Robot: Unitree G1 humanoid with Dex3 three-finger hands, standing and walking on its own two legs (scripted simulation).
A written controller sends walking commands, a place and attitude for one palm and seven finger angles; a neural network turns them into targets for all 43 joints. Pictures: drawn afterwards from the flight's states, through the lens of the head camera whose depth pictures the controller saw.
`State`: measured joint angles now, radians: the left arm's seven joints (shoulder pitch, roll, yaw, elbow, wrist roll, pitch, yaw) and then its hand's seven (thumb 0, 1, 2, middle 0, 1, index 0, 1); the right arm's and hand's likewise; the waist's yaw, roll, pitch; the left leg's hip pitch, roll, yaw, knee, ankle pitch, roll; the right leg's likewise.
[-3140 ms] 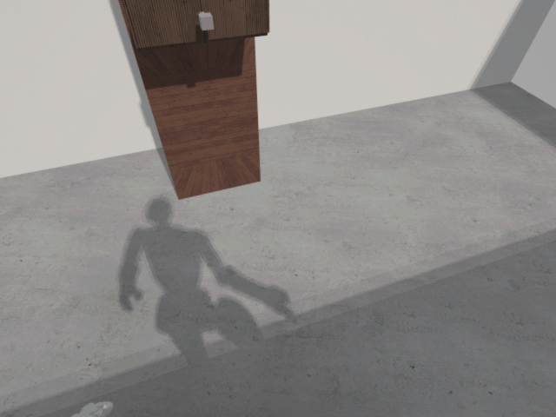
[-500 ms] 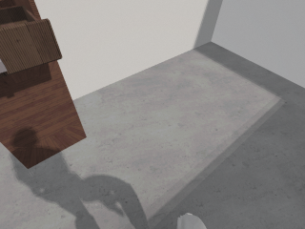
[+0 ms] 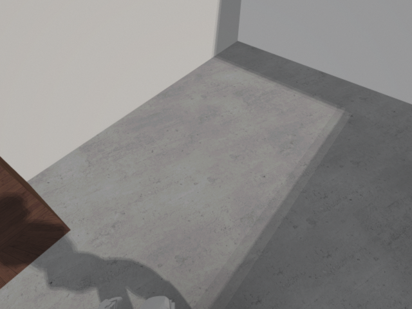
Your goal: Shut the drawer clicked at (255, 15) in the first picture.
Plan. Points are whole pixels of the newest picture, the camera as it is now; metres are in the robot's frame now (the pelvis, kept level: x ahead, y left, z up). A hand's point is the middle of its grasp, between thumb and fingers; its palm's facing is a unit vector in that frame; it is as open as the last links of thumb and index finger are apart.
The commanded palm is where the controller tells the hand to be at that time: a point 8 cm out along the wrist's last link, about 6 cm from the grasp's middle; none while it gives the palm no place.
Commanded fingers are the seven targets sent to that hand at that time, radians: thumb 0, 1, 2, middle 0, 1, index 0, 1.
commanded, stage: turn to face it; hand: left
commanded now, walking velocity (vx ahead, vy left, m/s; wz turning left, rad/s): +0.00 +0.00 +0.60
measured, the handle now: out of the picture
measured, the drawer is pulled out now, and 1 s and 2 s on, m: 0.26 0.26 0.26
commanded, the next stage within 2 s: take the last steps up to it in 1.30 s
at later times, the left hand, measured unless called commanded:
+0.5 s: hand out of the picture +0.07 +0.27 -0.16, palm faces +0.33 -0.91 -0.24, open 7.4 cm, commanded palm none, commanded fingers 0.00 0.90 0.90 -0.20 -0.30 -0.20 -0.30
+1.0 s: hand out of the picture +0.03 +0.16 -0.14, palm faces +0.57 -0.77 -0.28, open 7.4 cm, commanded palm none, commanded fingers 0.00 0.90 0.90 -0.20 -0.30 -0.20 -0.30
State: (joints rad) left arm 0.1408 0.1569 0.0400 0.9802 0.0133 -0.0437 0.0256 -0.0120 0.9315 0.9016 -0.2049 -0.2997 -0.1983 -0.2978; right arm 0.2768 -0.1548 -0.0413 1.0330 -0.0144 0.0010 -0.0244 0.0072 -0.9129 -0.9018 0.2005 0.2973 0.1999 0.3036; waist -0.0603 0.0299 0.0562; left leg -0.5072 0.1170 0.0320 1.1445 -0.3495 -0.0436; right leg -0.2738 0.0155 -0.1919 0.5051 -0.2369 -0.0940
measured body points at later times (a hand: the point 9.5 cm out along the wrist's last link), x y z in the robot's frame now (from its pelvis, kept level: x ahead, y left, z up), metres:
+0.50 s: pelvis +0.06 +0.04 +0.01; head +0.10 +0.07 +0.45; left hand +0.05 +0.32 -0.15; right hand +0.19 -0.18 -0.13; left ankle +0.07 +0.13 -0.73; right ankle +0.08 -0.14 -0.65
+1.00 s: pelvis +0.08 -0.05 +0.01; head +0.12 -0.06 +0.46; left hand +0.00 +0.20 -0.11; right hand +0.29 -0.24 -0.15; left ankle -0.03 +0.08 -0.64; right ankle +0.12 -0.12 -0.73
